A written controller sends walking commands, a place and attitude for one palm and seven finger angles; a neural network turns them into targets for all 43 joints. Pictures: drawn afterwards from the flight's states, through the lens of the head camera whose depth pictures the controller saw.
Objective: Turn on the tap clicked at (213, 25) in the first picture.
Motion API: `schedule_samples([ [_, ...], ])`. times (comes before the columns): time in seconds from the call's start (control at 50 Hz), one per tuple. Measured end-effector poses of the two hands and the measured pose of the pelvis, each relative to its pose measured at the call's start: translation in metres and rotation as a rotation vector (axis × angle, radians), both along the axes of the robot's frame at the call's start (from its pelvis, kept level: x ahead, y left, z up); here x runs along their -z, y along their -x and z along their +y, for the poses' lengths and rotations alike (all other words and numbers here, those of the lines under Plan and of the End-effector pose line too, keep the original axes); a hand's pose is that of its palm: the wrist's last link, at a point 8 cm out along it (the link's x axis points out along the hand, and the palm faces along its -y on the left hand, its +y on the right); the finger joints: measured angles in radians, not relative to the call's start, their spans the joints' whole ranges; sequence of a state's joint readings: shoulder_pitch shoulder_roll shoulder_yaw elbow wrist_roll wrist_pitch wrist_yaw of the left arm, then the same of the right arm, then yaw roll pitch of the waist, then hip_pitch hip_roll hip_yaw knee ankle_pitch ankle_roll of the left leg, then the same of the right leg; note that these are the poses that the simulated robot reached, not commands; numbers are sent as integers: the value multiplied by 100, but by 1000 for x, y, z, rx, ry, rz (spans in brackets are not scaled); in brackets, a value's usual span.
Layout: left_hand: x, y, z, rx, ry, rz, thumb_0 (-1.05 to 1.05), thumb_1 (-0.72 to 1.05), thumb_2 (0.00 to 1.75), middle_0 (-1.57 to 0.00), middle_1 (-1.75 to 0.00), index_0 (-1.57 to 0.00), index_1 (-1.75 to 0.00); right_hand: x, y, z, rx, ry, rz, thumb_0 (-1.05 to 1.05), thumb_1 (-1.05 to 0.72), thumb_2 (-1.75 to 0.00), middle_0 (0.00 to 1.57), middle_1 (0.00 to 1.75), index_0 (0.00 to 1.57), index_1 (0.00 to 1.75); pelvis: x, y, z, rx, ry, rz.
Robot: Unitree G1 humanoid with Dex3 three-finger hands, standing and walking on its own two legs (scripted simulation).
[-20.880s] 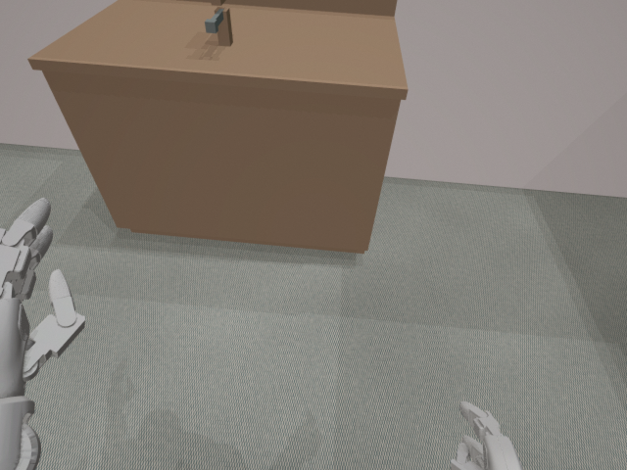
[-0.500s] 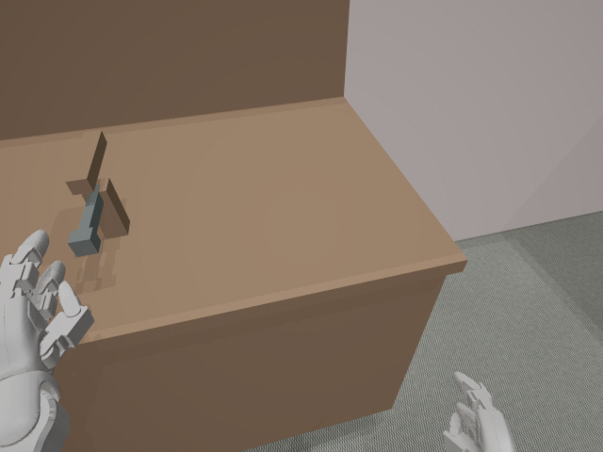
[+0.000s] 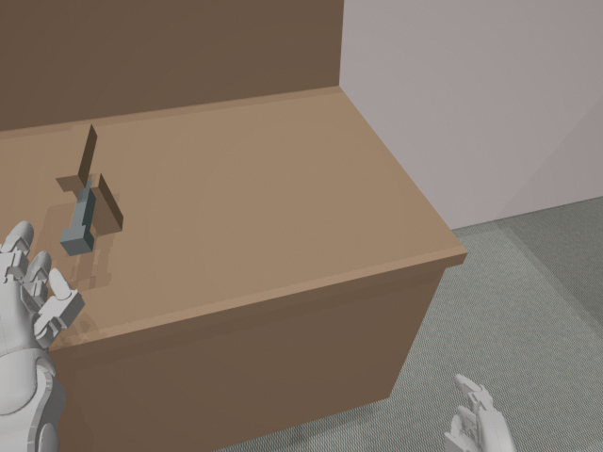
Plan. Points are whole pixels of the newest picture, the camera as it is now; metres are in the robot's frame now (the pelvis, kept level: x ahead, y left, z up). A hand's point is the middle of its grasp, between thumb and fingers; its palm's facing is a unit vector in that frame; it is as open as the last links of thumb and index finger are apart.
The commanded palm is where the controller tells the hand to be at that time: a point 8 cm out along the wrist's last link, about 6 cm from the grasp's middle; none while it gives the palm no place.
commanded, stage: reach beside the lever's end, fingers flat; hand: left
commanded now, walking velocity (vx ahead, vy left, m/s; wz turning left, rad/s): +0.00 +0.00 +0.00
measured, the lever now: (77, 240) +0.32 +0.34 +0.12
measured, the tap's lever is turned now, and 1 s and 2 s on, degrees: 0 0 4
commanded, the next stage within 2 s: push the lever round in 1.02 s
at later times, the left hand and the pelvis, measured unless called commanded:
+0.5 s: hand (66, 281) +0.27 +0.34 +0.10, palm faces +0.60 -0.79 -0.11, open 7.8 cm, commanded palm +0.23 +0.37 +0.10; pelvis +0.00 +0.00 +0.00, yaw +0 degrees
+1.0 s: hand (69, 283) +0.28 +0.34 +0.09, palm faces +0.60 -0.79 -0.11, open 7.8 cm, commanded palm +0.23 +0.36 +0.10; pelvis +0.01 +0.01 -0.01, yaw +0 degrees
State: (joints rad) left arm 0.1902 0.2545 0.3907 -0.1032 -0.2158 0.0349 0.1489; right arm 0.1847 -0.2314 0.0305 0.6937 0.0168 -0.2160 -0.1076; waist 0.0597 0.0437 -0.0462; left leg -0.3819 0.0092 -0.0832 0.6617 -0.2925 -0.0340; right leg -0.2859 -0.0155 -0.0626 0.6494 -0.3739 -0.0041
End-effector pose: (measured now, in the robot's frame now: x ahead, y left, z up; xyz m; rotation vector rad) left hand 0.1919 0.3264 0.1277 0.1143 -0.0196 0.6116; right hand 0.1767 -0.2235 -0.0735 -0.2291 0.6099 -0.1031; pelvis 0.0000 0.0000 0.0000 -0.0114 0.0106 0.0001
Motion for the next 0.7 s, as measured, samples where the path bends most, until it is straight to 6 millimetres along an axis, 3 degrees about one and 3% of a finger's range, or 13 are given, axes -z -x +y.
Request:
schedule_samples([
  [0.7, 27, -45, 52, -27, 17, 36, 2, 90, 90, -15, -15, -15, -15, 19, 32, -20, 71, 47, 142, 1, -91, -90, 20, 29, 20, 30, 6, -4, 5, 5, 14, 70],
])
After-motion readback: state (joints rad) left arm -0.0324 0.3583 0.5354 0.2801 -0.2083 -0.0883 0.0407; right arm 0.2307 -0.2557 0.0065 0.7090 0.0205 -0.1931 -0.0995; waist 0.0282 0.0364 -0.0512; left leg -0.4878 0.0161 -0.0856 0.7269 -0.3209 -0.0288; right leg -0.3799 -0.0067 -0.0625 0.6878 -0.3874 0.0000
